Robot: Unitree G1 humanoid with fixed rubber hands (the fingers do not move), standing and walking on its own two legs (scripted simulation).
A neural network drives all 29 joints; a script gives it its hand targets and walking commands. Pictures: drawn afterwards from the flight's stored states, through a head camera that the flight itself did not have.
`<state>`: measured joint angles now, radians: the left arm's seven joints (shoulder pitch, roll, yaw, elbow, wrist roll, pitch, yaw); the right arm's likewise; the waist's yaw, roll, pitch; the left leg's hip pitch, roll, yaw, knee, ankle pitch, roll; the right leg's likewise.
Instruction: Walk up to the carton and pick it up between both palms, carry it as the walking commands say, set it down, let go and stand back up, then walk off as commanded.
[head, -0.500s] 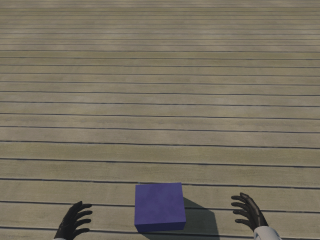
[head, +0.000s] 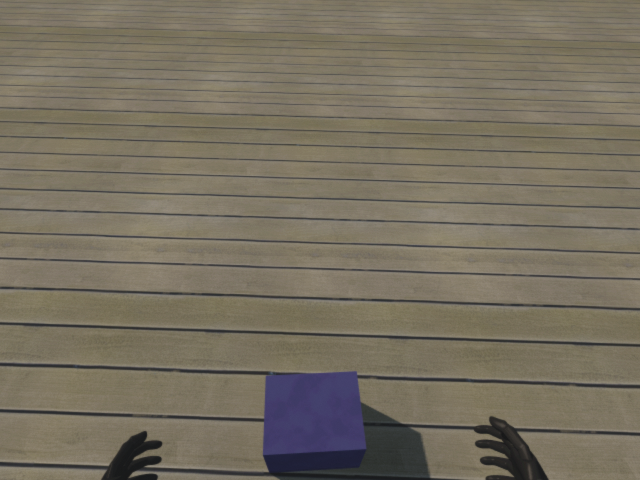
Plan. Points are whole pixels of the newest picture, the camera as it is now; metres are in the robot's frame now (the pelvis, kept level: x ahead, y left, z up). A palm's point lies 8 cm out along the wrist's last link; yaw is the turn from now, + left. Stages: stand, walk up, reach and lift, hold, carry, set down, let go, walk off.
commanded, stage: stand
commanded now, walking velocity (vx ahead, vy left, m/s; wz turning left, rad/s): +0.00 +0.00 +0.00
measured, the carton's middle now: (313, 422) +0.40 +0.03 -0.67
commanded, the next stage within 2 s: walk off in 1.70 s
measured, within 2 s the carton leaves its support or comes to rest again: neither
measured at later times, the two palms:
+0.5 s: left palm out of the picture +0.08 +0.29 -0.11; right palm out of the picture +0.12 -0.27 -0.10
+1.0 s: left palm out of the picture +0.05 +0.29 -0.12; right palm out of the picture +0.09 -0.28 -0.10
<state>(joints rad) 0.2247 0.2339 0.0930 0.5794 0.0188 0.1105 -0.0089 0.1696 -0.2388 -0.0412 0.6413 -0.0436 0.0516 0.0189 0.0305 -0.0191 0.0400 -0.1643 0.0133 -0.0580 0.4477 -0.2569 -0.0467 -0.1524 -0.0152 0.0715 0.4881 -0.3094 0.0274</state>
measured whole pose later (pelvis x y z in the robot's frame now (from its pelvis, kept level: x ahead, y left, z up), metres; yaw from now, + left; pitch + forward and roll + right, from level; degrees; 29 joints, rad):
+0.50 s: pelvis +0.00 +0.00 +0.00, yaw +0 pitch -2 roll +1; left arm 0.22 0.29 0.09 0.84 0.03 0.03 0.02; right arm 0.17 -0.30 -0.04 0.86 -0.04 0.02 -0.01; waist 0.03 -0.03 0.03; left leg -0.17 0.01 -0.06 0.46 -0.27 -0.04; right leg -0.15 -0.02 0.07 0.49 -0.31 0.03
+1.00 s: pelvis -0.01 +0.00 +0.00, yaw +0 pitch -2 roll +0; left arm 0.22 0.29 0.09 0.93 0.03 0.02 0.02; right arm 0.17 -0.30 -0.04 0.93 -0.04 0.00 -0.02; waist 0.03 -0.03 0.02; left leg -0.17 0.01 -0.06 0.46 -0.25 -0.04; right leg -0.15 -0.02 0.07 0.49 -0.29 0.03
